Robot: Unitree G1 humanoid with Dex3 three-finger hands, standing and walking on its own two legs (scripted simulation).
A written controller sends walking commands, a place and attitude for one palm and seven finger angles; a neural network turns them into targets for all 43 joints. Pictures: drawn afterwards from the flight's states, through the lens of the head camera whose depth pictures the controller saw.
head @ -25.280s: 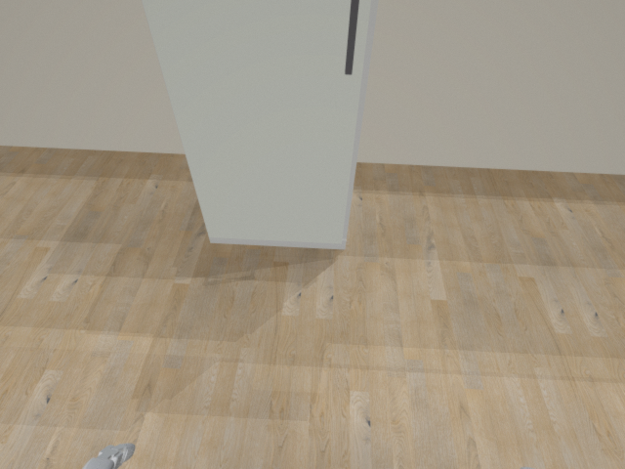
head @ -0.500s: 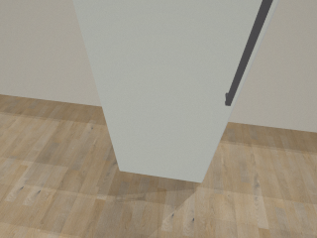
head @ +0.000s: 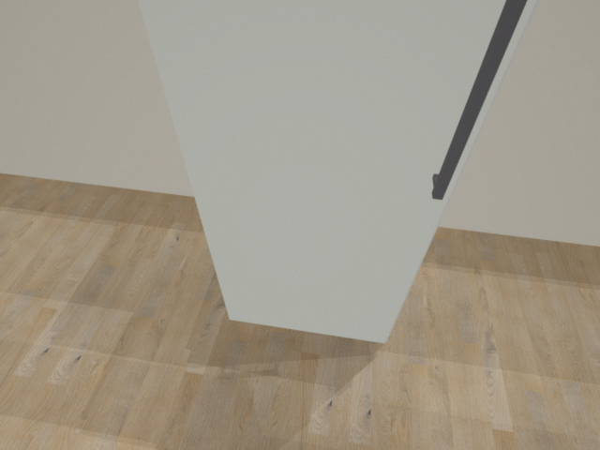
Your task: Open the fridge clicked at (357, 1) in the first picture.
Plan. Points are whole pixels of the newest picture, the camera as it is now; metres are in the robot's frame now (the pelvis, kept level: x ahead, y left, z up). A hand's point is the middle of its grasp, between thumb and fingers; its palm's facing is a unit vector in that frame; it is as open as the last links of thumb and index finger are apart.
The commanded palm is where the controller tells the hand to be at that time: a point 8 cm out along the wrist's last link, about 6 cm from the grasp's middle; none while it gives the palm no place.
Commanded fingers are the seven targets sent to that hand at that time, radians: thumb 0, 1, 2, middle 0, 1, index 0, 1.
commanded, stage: look again from close up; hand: right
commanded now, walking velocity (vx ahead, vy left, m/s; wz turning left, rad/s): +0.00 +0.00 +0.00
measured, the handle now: (488, 56) +0.55 -0.21 +0.27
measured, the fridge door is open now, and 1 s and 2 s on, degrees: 0 0 0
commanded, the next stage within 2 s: shuffle to correct the standing spot in 0.14 s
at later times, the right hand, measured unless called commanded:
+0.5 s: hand out of the picture +0.00 -0.16 -0.18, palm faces +0.11 +0.98 -0.15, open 7.4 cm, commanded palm none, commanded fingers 0.00 -0.90 -0.90 0.20 0.30 0.20 0.30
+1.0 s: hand (442, 446) +0.18 -0.21 -0.18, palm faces +0.08 +0.98 -0.19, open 7.3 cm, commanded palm none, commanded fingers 0.00 -0.90 -0.90 0.20 0.30 0.20 0.30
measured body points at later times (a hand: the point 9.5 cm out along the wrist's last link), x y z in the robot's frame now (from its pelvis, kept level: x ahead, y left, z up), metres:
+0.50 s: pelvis +0.03 +0.00 -0.01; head +0.03 -0.01 +0.44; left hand +0.00 +0.21 -0.17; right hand -0.01 -0.21 -0.17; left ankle +0.03 +0.12 -0.74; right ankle +0.00 -0.11 -0.74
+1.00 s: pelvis +0.14 -0.03 +0.00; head +0.20 -0.04 +0.44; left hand +0.07 +0.15 -0.15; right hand +0.18 -0.26 -0.17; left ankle +0.22 +0.08 -0.71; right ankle +0.03 -0.10 -0.74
